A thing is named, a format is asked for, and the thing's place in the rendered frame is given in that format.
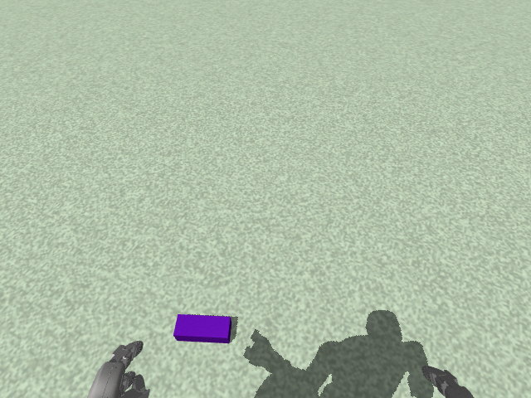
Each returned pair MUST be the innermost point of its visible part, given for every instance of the right robot hand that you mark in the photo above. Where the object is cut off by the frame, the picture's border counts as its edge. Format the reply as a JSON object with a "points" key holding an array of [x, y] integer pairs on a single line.
{"points": [[445, 382]]}

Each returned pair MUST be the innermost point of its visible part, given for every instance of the left robot hand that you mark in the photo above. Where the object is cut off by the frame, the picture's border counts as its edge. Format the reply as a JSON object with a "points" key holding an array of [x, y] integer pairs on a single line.
{"points": [[110, 380]]}

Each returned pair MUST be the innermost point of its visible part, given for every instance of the carton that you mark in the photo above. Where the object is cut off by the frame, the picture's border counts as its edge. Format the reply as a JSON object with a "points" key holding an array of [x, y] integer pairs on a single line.
{"points": [[201, 328]]}

